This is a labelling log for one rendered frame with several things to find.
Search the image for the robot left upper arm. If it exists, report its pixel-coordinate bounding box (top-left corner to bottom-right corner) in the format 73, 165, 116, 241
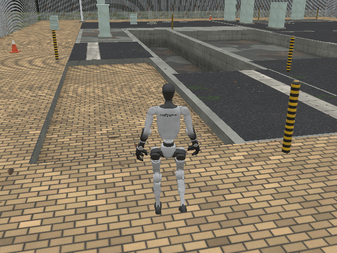
143, 106, 158, 135

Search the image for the robot right hand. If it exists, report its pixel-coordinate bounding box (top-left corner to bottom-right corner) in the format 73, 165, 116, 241
187, 145, 200, 155

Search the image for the right robot forearm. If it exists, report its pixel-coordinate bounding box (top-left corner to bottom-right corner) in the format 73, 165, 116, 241
189, 128, 199, 147

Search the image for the right robot thigh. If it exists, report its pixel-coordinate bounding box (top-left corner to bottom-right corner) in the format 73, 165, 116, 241
175, 147, 186, 179

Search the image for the robot thigh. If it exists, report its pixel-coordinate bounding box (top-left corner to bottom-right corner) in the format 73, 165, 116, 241
175, 147, 186, 179
150, 147, 162, 183

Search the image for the robot right upper arm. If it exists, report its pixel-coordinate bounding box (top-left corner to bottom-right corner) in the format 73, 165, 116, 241
180, 106, 194, 135

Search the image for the robot left hand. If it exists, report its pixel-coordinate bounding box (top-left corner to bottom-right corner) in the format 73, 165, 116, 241
135, 149, 147, 161

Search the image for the left robot forearm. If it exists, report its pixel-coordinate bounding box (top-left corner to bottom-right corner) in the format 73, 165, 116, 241
137, 128, 148, 150

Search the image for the left robot thigh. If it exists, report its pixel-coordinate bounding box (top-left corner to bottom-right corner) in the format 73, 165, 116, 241
150, 147, 162, 183

